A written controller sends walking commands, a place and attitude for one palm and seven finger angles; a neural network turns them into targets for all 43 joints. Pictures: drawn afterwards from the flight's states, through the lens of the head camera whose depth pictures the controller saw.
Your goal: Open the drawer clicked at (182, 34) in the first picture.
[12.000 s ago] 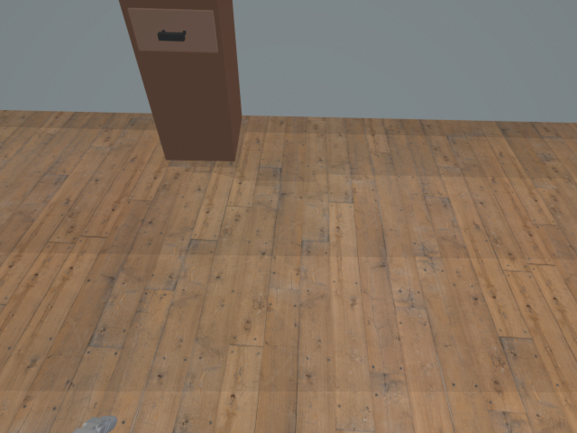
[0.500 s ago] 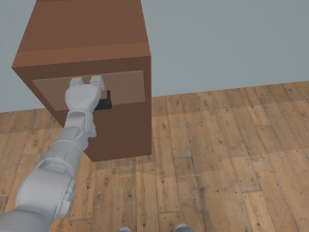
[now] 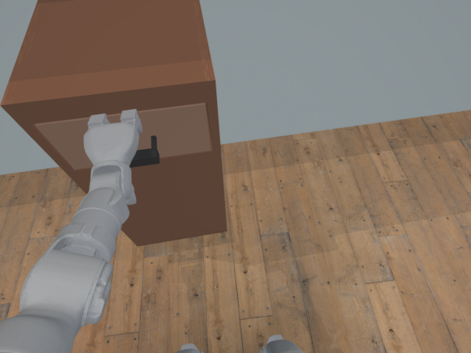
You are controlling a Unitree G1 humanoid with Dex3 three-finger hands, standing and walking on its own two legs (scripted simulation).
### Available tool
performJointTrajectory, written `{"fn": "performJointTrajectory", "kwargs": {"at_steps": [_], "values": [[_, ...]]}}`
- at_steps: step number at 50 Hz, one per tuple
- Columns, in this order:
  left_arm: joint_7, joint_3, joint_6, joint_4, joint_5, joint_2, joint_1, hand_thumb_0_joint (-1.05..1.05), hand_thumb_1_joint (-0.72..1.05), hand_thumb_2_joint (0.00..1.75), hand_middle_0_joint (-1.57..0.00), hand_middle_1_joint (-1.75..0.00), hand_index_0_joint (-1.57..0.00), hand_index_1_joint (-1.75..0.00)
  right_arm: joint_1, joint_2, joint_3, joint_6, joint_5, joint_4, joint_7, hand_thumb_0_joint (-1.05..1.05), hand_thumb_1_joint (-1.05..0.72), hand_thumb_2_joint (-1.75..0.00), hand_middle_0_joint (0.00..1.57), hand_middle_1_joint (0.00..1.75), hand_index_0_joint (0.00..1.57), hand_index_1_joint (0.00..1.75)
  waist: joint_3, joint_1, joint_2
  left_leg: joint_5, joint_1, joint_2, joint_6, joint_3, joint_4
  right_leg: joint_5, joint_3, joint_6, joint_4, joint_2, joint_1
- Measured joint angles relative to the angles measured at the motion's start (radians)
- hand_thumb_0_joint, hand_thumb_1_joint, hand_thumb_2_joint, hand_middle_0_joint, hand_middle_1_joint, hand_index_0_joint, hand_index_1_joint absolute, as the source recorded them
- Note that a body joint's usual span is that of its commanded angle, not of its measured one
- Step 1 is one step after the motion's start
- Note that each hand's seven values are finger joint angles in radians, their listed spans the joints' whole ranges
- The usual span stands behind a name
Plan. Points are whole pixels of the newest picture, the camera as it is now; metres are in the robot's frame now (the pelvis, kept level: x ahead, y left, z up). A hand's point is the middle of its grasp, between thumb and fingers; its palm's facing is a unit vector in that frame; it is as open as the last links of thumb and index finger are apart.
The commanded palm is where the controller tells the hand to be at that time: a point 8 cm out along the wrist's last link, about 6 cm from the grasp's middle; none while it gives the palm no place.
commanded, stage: move the hooked fingers above the handle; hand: left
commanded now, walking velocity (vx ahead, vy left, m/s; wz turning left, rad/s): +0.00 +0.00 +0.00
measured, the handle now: (134, 150) +0.54 +0.19 -0.05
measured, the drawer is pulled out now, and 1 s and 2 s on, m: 0.00 0.00 0.00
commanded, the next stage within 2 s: none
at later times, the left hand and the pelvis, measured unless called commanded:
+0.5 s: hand (113, 163) +0.48 +0.21 +0.00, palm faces -0.10 +0.03 -0.99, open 13.9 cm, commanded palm +0.47 +0.18 +0.06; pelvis +0.00 +0.01 +0.00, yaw +0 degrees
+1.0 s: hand (114, 165) +0.47 +0.20 +0.00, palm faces -0.13 -0.02 -0.99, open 13.8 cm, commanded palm +0.46 +0.19 +0.06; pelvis +0.00 +0.01 +0.00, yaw +0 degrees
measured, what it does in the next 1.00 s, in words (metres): stands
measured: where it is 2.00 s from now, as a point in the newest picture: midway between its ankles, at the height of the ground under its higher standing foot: outside the picture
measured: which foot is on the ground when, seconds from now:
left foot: down 0.00-1.00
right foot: down 0.00-1.00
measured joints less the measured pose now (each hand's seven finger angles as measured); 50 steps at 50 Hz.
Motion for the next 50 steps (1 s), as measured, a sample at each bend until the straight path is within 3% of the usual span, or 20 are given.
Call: {"fn": "performJointTrajectory", "kwargs": {"at_steps": [4,8,12,15,17,20,23,25,28,31,34,36,40,43,47,50], "values": [[-0.038,-0.031,0.022,-0.002,-0.038,0.018,0.024,0.00,-0.49,0.30,-0.32,-1.20,-0.31,-1.20,0.013,0.002,-0.008,-0.001,0.009,0.017,0.000,0.00,-0.91,-0.90,0.20,0.30,0.20,0.30,0.011,0.021,0.004,0.009,0.016,-0.003,0.000,-0.009,-0.017,0.006,-0.009,0.000,-0.020,-0.003,0.022],[-0.099,-0.104,-0.024,-0.031,-0.076,0.010,0.023,0.00,-0.49,0.30,-0.32,-1.20,-0.31,-1.20,0.022,0.006,-0.015,-0.015,0.010,0.042,-0.009,0.00,-0.91,-0.90,0.20,0.30,0.20,0.30,0.016,0.032,-0.004,0.015,0.033,-0.012,-0.001,-0.032,-0.027,0.008,-0.031,0.000,-0.038,-0.011,0.052],[-0.099,-0.134,-0.104,-0.056,-0.054,-0.012,-0.006,0.00,-0.49,0.30,-0.32,-1.20,-0.32,-1.20,0.015,0.003,-0.016,-0.031,0.004,0.051,-0.016,0.00,-0.90,-0.90,0.20,0.30,0.20,0.30,0.005,0.022,-0.015,0.007,0.016,-0.016,-0.002,-0.045,-0.005,-0.002,-0.045,-0.001,-0.025,-0.015,0.044],[-0.045,-0.096,-0.126,-0.040,-0.019,-0.027,-0.039,0.00,-0.49,0.30,-0.32,-1.20,-0.32,-1.20,-0.003,-0.005,-0.012,-0.035,-0.003,0.045,-0.011,0.00,-0.90,-0.90,0.20,0.30,0.20,0.30,-0.008,0.003,-0.015,-0.004,-0.013,-0.015,0.000,-0.041,0.022,-0.010,-0.041,0.000,0.000,-0.014,0.013],[-0.003,-0.053,-0.098,-0.015,-0.005,-0.027,-0.060,0.00,-0.49,0.30,-0.32,-1.20,-0.32,-1.20,-0.017,-0.010,-0.005,-0.029,-0.008,0.036,-0.004,0.00,-0.91,-0.90,0.20,0.30,0.20,0.30,-0.014,-0.009,-0.013,-0.011,-0.032,-0.012,0.002,-0.030,0.035,-0.013,-0.030,0.001,0.017,-0.011,-0.011],[0.036,-0.025,-0.006,0.034,0.001,-0.013,-0.078,0.01,-0.49,0.30,-0.32,-1.20,-0.31,-1.20,-0.029,-0.011,0.001,-0.015,-0.008,0.019,0.006,0.00,-0.91,-0.90,0.20,0.30,0.20,0.30,-0.013,-0.016,-0.003,-0.013,-0.045,-0.007,0.006,-0.013,0.040,-0.011,-0.013,0.006,0.026,-0.008,-0.033],[0.013,-0.022,0.075,0.075,-0.015,0.003,-0.073,0.01,-0.49,0.30,-0.32,-1.20,-0.31,-1.20,-0.027,-0.007,0.006,0.000,0.003,0.008,0.012,0.00,-0.91,-0.90,0.20,0.30,0.20,0.30,0.000,-0.010,0.005,-0.007,-0.034,-0.006,0.009,0.000,0.023,-0.003,0.000,0.010,0.014,-0.006,-0.029],[-0.034,-0.033,0.094,0.075,-0.044,0.010,-0.054,0.01,-0.49,0.30,-0.31,-1.20,-0.31,-1.20,-0.016,0.000,0.007,0.005,0.011,0.004,0.008,0.00,-0.91,-0.90,0.20,0.30,0.20,0.30,0.011,-0.001,0.007,0.000,-0.016,-0.006,0.011,0.002,0.004,0.005,0.003,0.012,-0.004,-0.006,-0.012],[-0.119,-0.068,0.048,0.034,-0.092,0.013,-0.022,0.00,-0.49,0.30,-0.32,-1.20,-0.31,-1.20,0.008,0.012,0.007,-0.003,0.014,0.011,-0.005,0.00,-0.91,-0.90,0.20,0.30,0.20,0.30,0.021,0.010,0.003,0.009,0.009,-0.011,0.011,-0.007,-0.019,0.011,-0.006,0.013,-0.031,-0.011,0.020],[-0.162,-0.105,-0.059,-0.040,-0.090,0.008,0.004,0.00,-0.49,0.30,-0.32,-1.20,-0.32,-1.20,0.033,0.019,0.001,-0.020,0.006,0.027,-0.018,0.00,-0.90,-0.90,0.20,0.30,0.20,0.30,0.013,0.018,-0.007,0.007,0.013,-0.016,0.010,-0.022,-0.016,0.005,-0.021,0.012,-0.035,-0.015,0.032],[-0.123,-0.111,-0.154,-0.085,-0.044,-0.004,0.001,0.00,-0.49,0.30,-0.32,-1.20,-0.32,-1.20,0.041,0.016,-0.007,-0.032,-0.005,0.043,-0.021,0.00,-0.90,-0.90,0.20,0.30,0.20,0.30,-0.007,0.015,-0.012,-0.009,-0.011,-0.018,0.008,-0.035,0.015,-0.010,-0.034,0.010,-0.012,-0.017,0.018],[-0.062,-0.090,-0.171,-0.071,-0.012,-0.012,-0.025,0.00,-0.49,0.30,-0.32,-1.20,-0.32,-1.20,0.030,0.009,-0.008,-0.035,-0.011,0.051,-0.014,0.00,-0.90,-0.90,0.20,0.30,0.20,0.30,-0.016,0.004,-0.012,-0.022,-0.035,-0.017,0.008,-0.037,0.043,-0.022,-0.037,0.010,0.012,-0.016,-0.004],[0.059,-0.049,-0.096,-0.011,0.010,-0.029,-0.074,0.00,-0.49,0.30,-0.37,-1.25,-0.31,-1.20,-0.002,-0.004,0.000,-0.021,-0.016,0.045,0.006,0.00,-0.90,-0.90,0.20,0.30,0.20,0.30,-0.020,-0.011,-0.006,-0.032,-0.075,-0.013,0.012,-0.026,0.074,-0.028,-0.026,0.013,0.045,-0.013,-0.050],[0.075,-0.033,0.015,0.026,0.013,-0.044,-0.081,0.00,-0.49,0.30,-0.39,-1.27,-0.31,-1.21,-0.024,-0.007,0.009,0.006,-0.010,0.030,0.019,0.00,-0.91,-0.90,0.20,0.30,0.20,0.30,-0.014,-0.014,0.001,-0.023,-0.071,-0.009,0.013,-0.009,0.061,-0.016,-0.009,0.015,0.040,-0.009,-0.057],[0.003,-0.017,0.124,0.062,-0.035,-0.028,-0.062,0.01,-0.49,0.30,-0.37,-1.25,-0.31,-1.21,-0.034,0.001,0.016,0.031,0.008,0.006,0.011,0.00,-0.91,-0.90,0.20,0.30,0.20,0.30,0.003,-0.013,0.011,-0.002,-0.024,-0.006,0.015,0.009,0.013,0.007,0.010,0.017,0.001,-0.006,-0.020],[-0.078,-0.023,0.108,0.057,-0.078,-0.002,-0.036,0.00,-0.49,0.30,-0.35,-1.23,-0.31,-1.21,-0.018,0.010,0.020,0.024,0.020,-0.002,-0.009,0.00,-0.91,-0.90,0.20,0.30,0.20,0.30,0.015,-0.005,0.009,0.014,0.021,-0.007,0.015,0.009,-0.025,0.021,0.010,0.016,-0.035,-0.006,0.024]]}}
